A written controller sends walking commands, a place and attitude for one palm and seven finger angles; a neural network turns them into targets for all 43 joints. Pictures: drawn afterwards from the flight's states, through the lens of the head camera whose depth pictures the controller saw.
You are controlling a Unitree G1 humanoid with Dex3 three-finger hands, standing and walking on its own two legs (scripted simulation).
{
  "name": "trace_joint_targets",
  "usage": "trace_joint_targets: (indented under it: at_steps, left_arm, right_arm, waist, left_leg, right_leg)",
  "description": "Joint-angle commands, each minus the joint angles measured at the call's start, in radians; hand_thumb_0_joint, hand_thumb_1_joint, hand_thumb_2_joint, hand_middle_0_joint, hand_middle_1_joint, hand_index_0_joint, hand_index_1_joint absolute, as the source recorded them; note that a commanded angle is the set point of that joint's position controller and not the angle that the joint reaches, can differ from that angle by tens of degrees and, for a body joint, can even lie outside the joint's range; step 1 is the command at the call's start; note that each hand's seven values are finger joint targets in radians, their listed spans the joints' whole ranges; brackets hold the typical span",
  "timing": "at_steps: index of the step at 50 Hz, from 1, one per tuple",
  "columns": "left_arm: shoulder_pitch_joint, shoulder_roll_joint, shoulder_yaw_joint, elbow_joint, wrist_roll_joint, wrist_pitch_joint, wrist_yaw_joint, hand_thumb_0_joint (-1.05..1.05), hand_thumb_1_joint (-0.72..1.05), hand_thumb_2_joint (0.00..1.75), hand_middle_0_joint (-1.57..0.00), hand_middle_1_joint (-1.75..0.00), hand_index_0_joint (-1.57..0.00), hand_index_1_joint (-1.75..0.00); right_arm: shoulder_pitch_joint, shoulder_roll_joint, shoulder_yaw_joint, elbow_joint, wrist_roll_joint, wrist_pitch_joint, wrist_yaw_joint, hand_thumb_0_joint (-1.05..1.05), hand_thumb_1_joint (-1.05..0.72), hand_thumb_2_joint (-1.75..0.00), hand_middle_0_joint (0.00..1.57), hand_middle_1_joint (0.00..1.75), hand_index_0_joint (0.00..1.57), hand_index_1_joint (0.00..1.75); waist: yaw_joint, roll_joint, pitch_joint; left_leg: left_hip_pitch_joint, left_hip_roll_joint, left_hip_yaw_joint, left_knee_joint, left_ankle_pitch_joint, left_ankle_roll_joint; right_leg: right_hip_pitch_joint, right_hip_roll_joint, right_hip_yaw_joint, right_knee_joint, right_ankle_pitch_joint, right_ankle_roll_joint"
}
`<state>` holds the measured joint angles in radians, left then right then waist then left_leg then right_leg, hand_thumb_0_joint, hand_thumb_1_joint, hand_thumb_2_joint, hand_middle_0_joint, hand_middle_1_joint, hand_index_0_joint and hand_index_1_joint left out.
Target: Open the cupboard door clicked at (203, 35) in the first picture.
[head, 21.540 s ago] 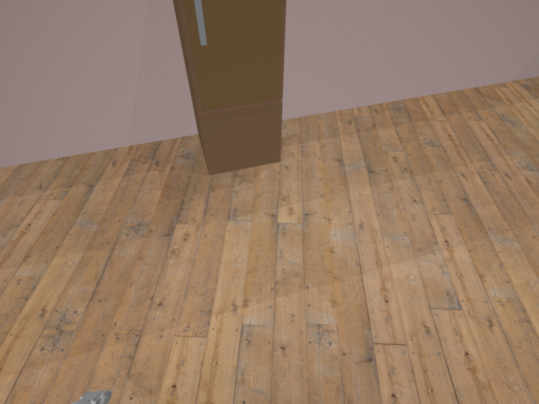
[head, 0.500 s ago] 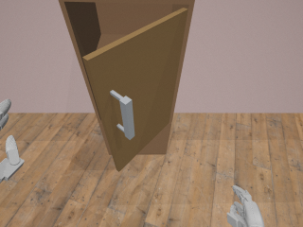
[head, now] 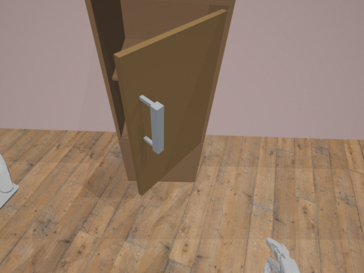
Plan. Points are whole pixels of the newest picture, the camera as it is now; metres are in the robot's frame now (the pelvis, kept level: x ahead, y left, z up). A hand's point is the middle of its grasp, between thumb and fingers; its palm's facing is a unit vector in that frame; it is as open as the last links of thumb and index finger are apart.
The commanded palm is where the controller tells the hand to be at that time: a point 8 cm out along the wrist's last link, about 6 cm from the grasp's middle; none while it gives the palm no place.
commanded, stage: step back with the hand held close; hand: left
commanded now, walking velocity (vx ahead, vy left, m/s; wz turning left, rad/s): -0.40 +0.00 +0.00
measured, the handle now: (151, 125) +0.46 +0.12 +0.05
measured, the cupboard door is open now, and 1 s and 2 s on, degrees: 48 48 48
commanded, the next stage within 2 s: stop stepping back and stand still in 0.34 s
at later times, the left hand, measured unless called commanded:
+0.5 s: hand out of the picture +0.08 +0.23 +0.16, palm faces +0.32 -0.80 -0.51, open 7.4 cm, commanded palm +0.02 +0.27 +0.18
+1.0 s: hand out of the picture -0.03 +0.22 +0.16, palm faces +0.47 -0.75 -0.48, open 7.4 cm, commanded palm -0.09 +0.25 +0.18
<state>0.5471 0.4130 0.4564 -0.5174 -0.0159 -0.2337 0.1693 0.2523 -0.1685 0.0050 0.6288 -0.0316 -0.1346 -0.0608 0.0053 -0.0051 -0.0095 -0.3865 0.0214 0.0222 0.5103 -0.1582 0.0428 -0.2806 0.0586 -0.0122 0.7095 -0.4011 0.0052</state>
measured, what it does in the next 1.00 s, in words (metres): walks backwards: right foot, then left foot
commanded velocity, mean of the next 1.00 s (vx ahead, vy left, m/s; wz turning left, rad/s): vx -0.03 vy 0.03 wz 0.03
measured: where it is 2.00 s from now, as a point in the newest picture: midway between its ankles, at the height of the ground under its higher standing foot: outside the picture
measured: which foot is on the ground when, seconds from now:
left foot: down 0.00-0.14, up 0.16-0.28, down 0.30-0.60, up 0.62-0.84, down 0.86-1.00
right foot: up 0.00-0.04, down 0.06-0.32, up 0.34-0.58, down 0.60-1.00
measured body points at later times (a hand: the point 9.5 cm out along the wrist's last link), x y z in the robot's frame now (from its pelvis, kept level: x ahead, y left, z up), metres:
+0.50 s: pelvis -0.13 -0.03 +0.01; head -0.10 -0.01 +0.45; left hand +0.05 +0.27 +0.19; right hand +0.05 -0.27 -0.06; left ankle -0.05 +0.07 -0.74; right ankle -0.16 -0.14 -0.70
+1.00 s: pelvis -0.22 -0.05 -0.01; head -0.24 -0.05 +0.44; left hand -0.06 +0.26 +0.19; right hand -0.09 -0.30 -0.09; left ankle -0.22 +0.09 -0.74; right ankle -0.19 -0.15 -0.74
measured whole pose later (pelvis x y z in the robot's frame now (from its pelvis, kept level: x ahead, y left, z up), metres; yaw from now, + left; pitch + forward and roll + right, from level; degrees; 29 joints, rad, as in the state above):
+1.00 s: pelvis -0.22 -0.05 -0.01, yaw +2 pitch -2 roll +1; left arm 0.54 0.42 0.43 -0.42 -0.01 -0.21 0.15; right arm 0.30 -0.22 -0.01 0.66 -0.01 -0.15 -0.09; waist -0.04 -0.02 -0.03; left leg -0.23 0.04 0.04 0.58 -0.31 -0.02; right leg -0.28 0.00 -0.06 0.61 -0.28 -0.03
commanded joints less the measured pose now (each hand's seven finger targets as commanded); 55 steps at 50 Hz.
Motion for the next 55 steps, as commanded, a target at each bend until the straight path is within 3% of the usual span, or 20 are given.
trace_joint_targets:
  at_steps: [1, 5, 8, 11, 13, 14, 15, 17, 21, 27, 28, 30, 31, 35, 40, 44, 48, 52, 53, 55]
  left_arm:
    - [-0.064, 0.155, 0.047, -0.195, -0.022, -0.042, -0.009, 0.00, 0.90, 0.90, -0.20, -0.30, -0.20, -0.30]
    - [-0.059, 0.226, 0.105, -0.202, -0.034, -0.046, -0.021, 0.00, 0.90, 0.90, -0.20, -0.30, -0.20, -0.30]
    - [0.031, 0.259, 0.152, -0.192, -0.043, -0.033, -0.019, 0.00, 0.90, 0.90, -0.20, -0.30, -0.20, -0.30]
    - [0.072, 0.239, 0.148, -0.187, -0.033, -0.012, -0.026, 0.00, 0.90, 0.90, -0.20, -0.30, -0.20, -0.30]
    - [0.008, 0.232, 0.119, -0.229, -0.033, -0.016, -0.027, 0.00, 0.90, 0.90, -0.20, -0.30, -0.20, -0.30]
    - [-0.010, 0.244, 0.122, -0.245, -0.034, -0.027, -0.026, 0.00, 0.90, 0.90, -0.20, -0.30, -0.20, -0.30]
    - [0.007, 0.259, 0.131, -0.240, -0.033, -0.035, -0.026, 0.00, 0.90, 0.90, -0.20, -0.30, -0.20, -0.30]
    - [0.058, 0.233, 0.106, -0.220, -0.048, -0.034, -0.033, 0.00, 0.90, 0.90, -0.20, -0.30, -0.20, -0.30]
    - [0.060, 0.186, 0.077, -0.231, -0.045, -0.004, -0.018, 0.00, 0.90, 0.90, -0.20, -0.30, -0.20, -0.30]
    - [0.032, 0.196, 0.089, -0.219, -0.035, 0.035, 0.014, 0.00, 0.90, 0.90, -0.20, -0.30, -0.20, -0.30]
    - [0.011, 0.222, 0.106, -0.224, -0.024, 0.034, 0.013, 0.00, 0.90, 0.90, -0.20, -0.30, -0.20, -0.30]
    - [-0.014, 0.262, 0.120, -0.227, -0.025, 0.017, 0.008, 0.00, 0.90, 0.90, -0.20, -0.30, -0.20, -0.30]
    - [-0.112, 0.259, 0.113, -0.245, -0.019, 0.002, 0.011, 0.00, 0.90, 0.90, -0.20, -0.30, -0.20, -0.30]
    - [-0.112, 0.167, 0.040, -0.077, -0.008, 0.001, -0.003, 0.00, 0.90, 0.90, -0.20, -0.30, -0.20, -0.30]
    - [-0.129, 0.172, 0.048, -0.103, 0.006, -0.021, 0.009, 0.00, 0.90, 0.90, -0.20, -0.30, -0.20, -0.30]
    - [-0.056, 0.180, 0.088, -0.134, -0.010, -0.043, 0.008, 0.00, 0.90, 0.90, -0.20, -0.30, -0.20, -0.30]
    - [-0.083, 0.182, 0.086, -0.132, 0.006, -0.038, 0.006, 0.00, 0.90, 0.90, -0.20, -0.30, -0.20, -0.30]
    - [-0.094, 0.183, 0.084, -0.087, -0.004, -0.044, 0.001, 0.00, 0.90, 0.90, -0.20, -0.30, -0.20, -0.30]
    - [-0.123, 0.181, 0.079, -0.099, 0.000, -0.047, 0.002, 0.00, 0.90, 0.90, -0.20, -0.30, -0.20, -0.30]
    - [-0.137, 0.181, 0.086, -0.118, 0.001, -0.051, 0.001, 0.00, 0.90, 0.90, -0.20, -0.30, -0.20, -0.30]
  right_arm:
    - [-0.143, -0.180, -0.055, -0.118, 0.000, -0.063, 0.000, 0.00, -0.90, -0.90, 0.20, 0.30, 0.20, 0.30]
    - [-0.185, -0.161, -0.051, -0.156, 0.022, -0.014, -0.001, 0.00, -0.90, -0.90, 0.20, 0.30, 0.20, 0.30]
    - [-0.205, -0.142, -0.051, -0.203, 0.061, 0.006, -0.007, 0.00, -0.90, -0.90, 0.20, 0.30, 0.20, 0.30]
    - [-0.210, -0.116, -0.020, -0.207, 0.043, 0.030, -0.019, 0.00, -0.90, -0.90, 0.20, 0.30, 0.20, 0.30]
    - [-0.196, -0.138, -0.018, -0.193, 0.038, 0.041, -0.037, 0.00, -0.90, -0.90, 0.20, 0.30, 0.20, 0.30]
    - [-0.177, -0.164, -0.031, -0.190, 0.040, 0.041, -0.043, 0.00, -0.90, -0.90, 0.20, 0.30, 0.20, 0.30]
    - [-0.154, -0.182, -0.055, -0.186, 0.044, 0.033, -0.036, 0.00, -0.90, -0.90, 0.20, 0.30, 0.20, 0.30]
    - [-0.137, -0.178, -0.068, -0.205, 0.023, 0.000, -0.015, 0.00, -0.90, -0.90, 0.20, 0.30, 0.20, 0.30]
    - [-0.125, -0.179, -0.068, -0.160, 0.024, -0.048, -0.002, 0.00, -0.90, -0.90, 0.20, 0.30, 0.20, 0.30]
    - [-0.163, -0.178, -0.044, -0.178, 0.026, -0.043, -0.021, 0.00, -0.90, -0.90, 0.20, 0.30, 0.20, 0.30]
    - [-0.168, -0.179, -0.047, -0.184, 0.022, -0.035, -0.026, 0.00, -0.90, -0.90, 0.20, 0.30, 0.20, 0.30]
    - [-0.161, -0.154, -0.049, -0.168, 0.015, -0.016, -0.022, 0.00, -0.90, -0.90, 0.20, 0.30, 0.20, 0.30]
    - [-0.145, -0.160, -0.049, -0.141, 0.003, -0.011, -0.020, 0.00, -0.90, -0.90, 0.20, 0.30, 0.20, 0.30]
    - [-0.129, -0.150, -0.041, -0.114, 0.025, -0.021, -0.037, 0.00, -0.90, -0.90, 0.20, 0.30, 0.20, 0.30]
    - [-0.093, -0.155, -0.038, -0.111, 0.017, -0.055, -0.053, 0.00, -0.90, -0.90, 0.20, 0.30, 0.20, 0.30]
    - [-0.079, -0.167, -0.041, -0.125, 0.028, -0.063, -0.042, 0.00, -0.90, -0.90, 0.20, 0.30, 0.20, 0.30]
    - [-0.099, -0.174, -0.043, -0.120, 0.029, -0.076, -0.037, 0.00, -0.90, -0.90, 0.20, 0.30, 0.20, 0.30]
    - [-0.093, -0.153, -0.057, -0.114, 0.031, -0.061, -0.021, 0.00, -0.90, -0.90, 0.20, 0.30, 0.20, 0.30]
    - [-0.108, -0.158, -0.055, -0.115, 0.031, -0.056, -0.016, 0.00, -0.90, -0.90, 0.20, 0.30, 0.20, 0.30]
    - [-0.089, -0.142, -0.039, -0.110, 0.025, -0.050, -0.014, 0.00, -0.90, -0.90, 0.20, 0.30, 0.20, 0.30]
  waist:
    - [0.009, 0.160, -0.162]
    - [0.005, -0.008, -0.238]
    - [0.025, -0.191, -0.247]
    - [0.009, -0.113, -0.147]
    - [-0.012, 0.030, -0.124]
    - [-0.010, 0.125, -0.150]
    - [0.010, 0.181, -0.223]
    - [0.010, 0.263, -0.269]
    - [0.011, 0.123, -0.207]
    - [-0.003, 0.241, -0.071]
    - [-0.008, 0.192, -0.048]
    - [-0.006, -0.161, -0.034]
    - [-0.009, -0.181, -0.015]
    - [-0.029, -0.077, -0.005]
    - [-0.019, -0.030, -0.007]
    - [-0.021, 0.235, -0.074]
    - [-0.016, 0.101, 0.025]
    - [-0.010, -0.194, 0.004]
    - [-0.008, -0.149, 0.006]
    - [-0.025, -0.110, -0.010]
  left_leg:
    - [0.269, 0.217, -0.212, -0.164, 0.394, 0.060]
    - [0.260, 0.075, -0.014, -0.019, 0.322, -0.019]
    - [0.047, -0.050, 0.013, 0.233, -0.166, -0.039]
    - [-0.084, -0.024, -0.016, 0.169, -0.219, -0.046]
    - [0.035, -0.026, -0.004, -0.072, 0.052, -0.053]
    - [0.157, 0.030, -0.062, -0.163, 0.471, -0.031]
    - [0.310, 0.127, -0.131, -0.142, 0.751, 0.005]
    - [0.359, 0.251, -0.258, -0.181, 0.830, 0.071]
    - [0.323, 0.255, -0.223, -0.197, 0.646, 0.115]
    - [-0.112, 0.128, -0.137, -0.384, -0.474, 0.028]
    - [-0.124, 0.057, -0.071, -0.295, -0.464, -0.012]
    - [0.060, -0.065, -0.028, 0.309, -0.211, -0.070]
    - [-0.018, -0.034, -0.050, 0.494, -0.200, -0.071]
    - [-0.011, 0.020, -0.024, 0.384, -0.157, -0.047]
    - [0.162, -0.002, 0.048, -0.096, -0.237, 0.009]
    - [0.162, 0.202, -0.235, -0.216, -0.150, 0.084]
    - [-0.023, 0.154, -0.118, -0.144, -0.223, 0.056]
    - [-0.099, -0.020, 0.031, 0.372, -0.289, -0.019]
    - [-0.130, -0.002, -0.001, 0.443, -0.307, -0.019]
    - [0.029, 0.056, -0.039, 0.228, -0.274, -0.003]
  right_leg:
    - [0.014, -0.020, 0.019, -0.241, 0.118, -0.005]
    - [0.071, -0.150, 0.117, -0.320, 0.700, -0.024]
    - [0.146, -0.287, 0.156, -0.334, 1.041, -0.017]
    - [0.193, -0.306, 0.166, -0.286, 1.117, -0.111]
    - [0.180, -0.204, 0.083, -0.238, 1.017, -0.055]
    - [0.130, -0.115, 0.036, -0.201, 0.826, 0.002]
    - [0.060, -0.054, 0.019, -0.148, 0.495, 0.025]
    - [-0.045, -0.010, 0.052, 0.047, -0.053, 0.004]
    - [-0.090, -0.023, 0.058, 0.153, -0.032, 0.010]
    - [0.251, 0.003, -0.082, -0.177, -0.047, -0.012]
    - [0.245, -0.020, -0.066, -0.307, -0.055, -0.024]
    - [-0.170, -0.375, 0.415, -0.657, -0.308, -0.171]
    - [-0.214, -0.448, 0.425, -0.640, -0.246, -0.194]
    - [-0.157, -0.321, 0.210, -0.530, -0.144, -0.113]
    - [-0.070, -0.254, 0.182, -0.411, -0.175, -0.098]
    - [-0.049, -0.063, -0.043, -0.044, 0.053, 0.000]
    - [0.092, -0.070, -0.038, -0.185, 0.095, -0.009]
    - [0.029, -0.350, 0.436, -0.488, -0.184, -0.182]
    - [0.037, -0.380, 0.459, -0.486, -0.142, -0.217]
    - [-0.052, -0.343, 0.281, -0.400, -0.015, -0.179]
